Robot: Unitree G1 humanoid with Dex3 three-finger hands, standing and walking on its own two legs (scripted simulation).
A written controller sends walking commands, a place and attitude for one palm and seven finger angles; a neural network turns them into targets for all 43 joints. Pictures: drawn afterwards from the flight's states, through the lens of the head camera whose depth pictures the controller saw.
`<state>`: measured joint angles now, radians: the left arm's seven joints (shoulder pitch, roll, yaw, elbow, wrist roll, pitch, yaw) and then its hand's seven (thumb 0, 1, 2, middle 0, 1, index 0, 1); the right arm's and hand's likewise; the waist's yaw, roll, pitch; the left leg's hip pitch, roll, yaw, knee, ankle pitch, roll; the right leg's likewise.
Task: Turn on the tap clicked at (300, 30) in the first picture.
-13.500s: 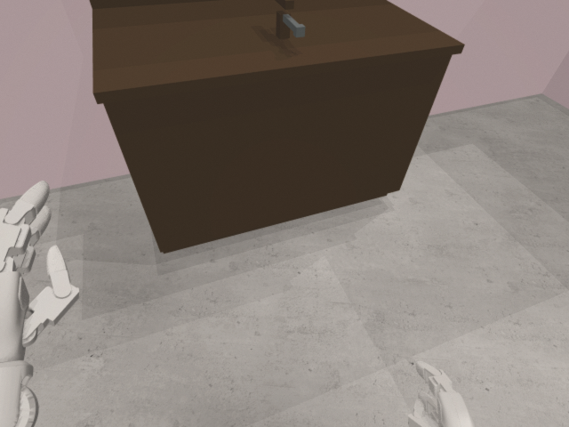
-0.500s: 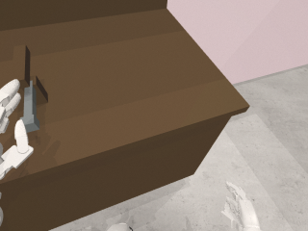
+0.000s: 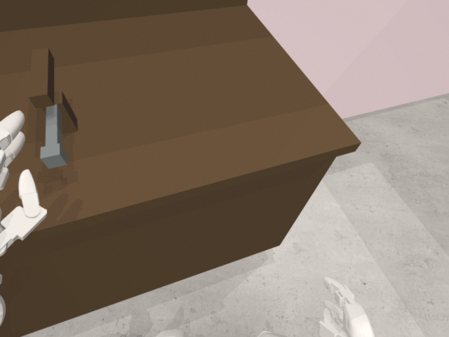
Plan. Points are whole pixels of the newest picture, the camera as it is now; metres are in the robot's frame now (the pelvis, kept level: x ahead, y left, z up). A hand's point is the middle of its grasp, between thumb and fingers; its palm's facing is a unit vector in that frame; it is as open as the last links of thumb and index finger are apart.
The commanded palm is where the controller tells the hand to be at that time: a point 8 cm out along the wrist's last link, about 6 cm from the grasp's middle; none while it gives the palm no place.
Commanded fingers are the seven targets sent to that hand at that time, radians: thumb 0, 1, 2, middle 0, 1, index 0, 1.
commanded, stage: shuffle to correct the standing spot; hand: left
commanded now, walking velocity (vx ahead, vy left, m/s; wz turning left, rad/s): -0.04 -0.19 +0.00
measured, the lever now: (54, 156) +0.35 +0.32 +0.10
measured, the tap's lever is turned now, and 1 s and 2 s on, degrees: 0 0 0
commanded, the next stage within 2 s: come to a stop and stand still in 0.18 s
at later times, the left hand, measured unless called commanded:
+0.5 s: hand (66, 242) +0.19 +0.21 +0.16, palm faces +0.38 -0.85 -0.37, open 7.4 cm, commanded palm +0.14 +0.24 +0.18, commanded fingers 0.00 0.90 0.90 -0.20 -0.30 -0.20 -0.30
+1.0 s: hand (47, 239) +0.20 +0.23 +0.15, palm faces +0.37 -0.87 -0.34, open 7.4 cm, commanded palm +0.15 +0.26 +0.18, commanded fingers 0.00 0.90 0.90 -0.20 -0.30 -0.20 -0.30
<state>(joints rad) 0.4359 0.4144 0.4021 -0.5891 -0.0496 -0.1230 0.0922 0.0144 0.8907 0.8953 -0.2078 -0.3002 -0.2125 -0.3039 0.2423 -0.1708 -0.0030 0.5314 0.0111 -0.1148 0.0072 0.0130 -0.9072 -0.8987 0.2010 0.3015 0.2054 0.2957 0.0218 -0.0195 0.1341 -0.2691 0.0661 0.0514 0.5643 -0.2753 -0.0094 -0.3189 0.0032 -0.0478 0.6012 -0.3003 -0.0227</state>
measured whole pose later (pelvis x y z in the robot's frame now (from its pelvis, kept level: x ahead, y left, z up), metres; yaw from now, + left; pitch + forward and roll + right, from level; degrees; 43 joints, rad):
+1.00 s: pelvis -0.02 -0.01 +0.01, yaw -1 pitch -2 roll +0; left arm 0.40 0.36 0.33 -0.37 -0.05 -0.21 0.09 0.01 0.89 0.89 -0.21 -0.30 -0.22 -0.30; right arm 0.24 -0.20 0.02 0.58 0.01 -0.16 -0.03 0.01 -0.91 -0.90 0.20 0.30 0.20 0.30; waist 0.04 -0.03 0.04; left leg -0.19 0.00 0.05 0.46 -0.23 0.03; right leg -0.24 -0.01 -0.04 0.41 -0.14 0.00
